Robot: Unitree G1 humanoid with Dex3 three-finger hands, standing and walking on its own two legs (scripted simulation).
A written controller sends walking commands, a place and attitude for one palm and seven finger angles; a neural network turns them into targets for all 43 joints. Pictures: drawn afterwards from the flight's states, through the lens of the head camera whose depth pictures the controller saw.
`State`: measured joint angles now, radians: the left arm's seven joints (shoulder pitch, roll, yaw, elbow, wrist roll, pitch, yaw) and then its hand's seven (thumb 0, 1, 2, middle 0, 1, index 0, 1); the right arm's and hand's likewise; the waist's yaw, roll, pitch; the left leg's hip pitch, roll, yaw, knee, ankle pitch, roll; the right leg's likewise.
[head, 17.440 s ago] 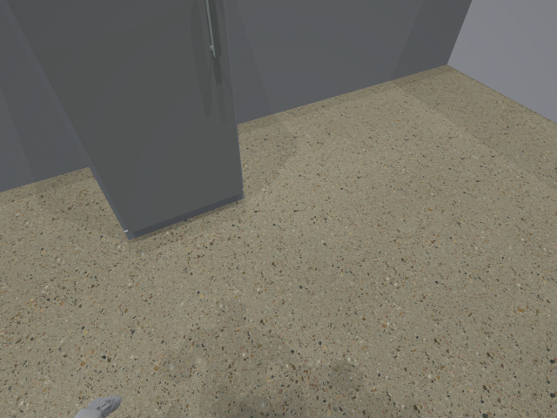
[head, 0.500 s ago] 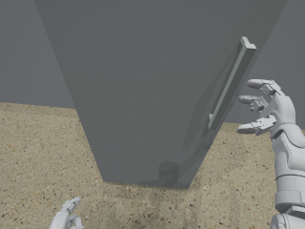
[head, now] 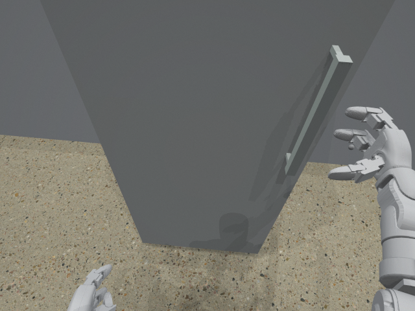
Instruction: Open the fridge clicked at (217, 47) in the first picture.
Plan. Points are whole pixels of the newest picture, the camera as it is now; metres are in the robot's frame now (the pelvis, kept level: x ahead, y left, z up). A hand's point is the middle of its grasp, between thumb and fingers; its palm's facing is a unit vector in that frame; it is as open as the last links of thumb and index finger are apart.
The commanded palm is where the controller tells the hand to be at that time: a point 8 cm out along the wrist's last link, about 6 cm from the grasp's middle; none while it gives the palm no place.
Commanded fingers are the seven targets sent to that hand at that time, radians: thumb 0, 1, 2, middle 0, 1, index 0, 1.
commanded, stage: move the hooked fingers beside the handle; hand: right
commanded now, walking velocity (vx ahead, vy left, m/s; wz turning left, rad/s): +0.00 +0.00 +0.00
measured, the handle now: (308, 121) +0.45 -0.16 +0.15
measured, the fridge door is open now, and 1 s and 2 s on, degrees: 0 0 0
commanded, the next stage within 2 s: feel for the door with the fingertips in 1.14 s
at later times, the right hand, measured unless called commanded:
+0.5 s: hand (363, 142) +0.38 -0.23 +0.17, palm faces +0.05 +1.00 -0.02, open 14.0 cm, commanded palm +0.35 -0.27 +0.15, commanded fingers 0.00 0.50 -0.30 0.30 1.20 0.30 1.20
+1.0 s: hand (348, 153) +0.37 -0.21 +0.15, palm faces +0.03 +1.00 -0.03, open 14.0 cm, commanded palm +0.35 -0.26 +0.16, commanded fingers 0.00 0.50 -0.30 0.30 1.20 0.30 1.20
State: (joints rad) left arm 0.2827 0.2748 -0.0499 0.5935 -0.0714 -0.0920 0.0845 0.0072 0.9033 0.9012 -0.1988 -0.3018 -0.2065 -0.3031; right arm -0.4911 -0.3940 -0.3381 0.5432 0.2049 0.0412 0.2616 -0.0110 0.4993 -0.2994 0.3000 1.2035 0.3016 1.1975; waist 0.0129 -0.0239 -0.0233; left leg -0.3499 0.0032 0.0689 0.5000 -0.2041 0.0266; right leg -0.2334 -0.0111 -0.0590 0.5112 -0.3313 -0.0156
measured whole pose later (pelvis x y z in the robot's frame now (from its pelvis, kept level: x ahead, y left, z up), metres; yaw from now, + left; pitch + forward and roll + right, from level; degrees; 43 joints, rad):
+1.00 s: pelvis -0.01 +0.00 +0.00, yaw -1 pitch +2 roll +0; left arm 0.27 0.28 -0.05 0.60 -0.07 -0.08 0.09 0.01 0.90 0.90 -0.20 -0.30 -0.21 -0.30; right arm -0.46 -0.36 -0.27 0.47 0.22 0.11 0.26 -0.01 0.50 -0.30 0.30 1.20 0.30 1.20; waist -0.01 -0.04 -0.02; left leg -0.33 0.01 0.08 0.49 -0.20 0.03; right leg -0.22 0.00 -0.04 0.50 -0.32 -0.02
